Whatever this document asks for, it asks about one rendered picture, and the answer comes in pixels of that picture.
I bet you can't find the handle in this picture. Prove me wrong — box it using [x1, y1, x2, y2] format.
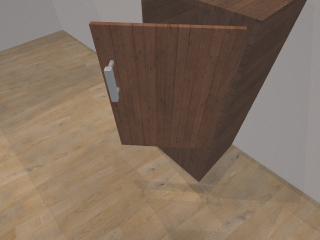
[104, 60, 120, 102]

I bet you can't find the cupboard door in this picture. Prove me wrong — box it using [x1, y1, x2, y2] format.
[89, 21, 248, 149]

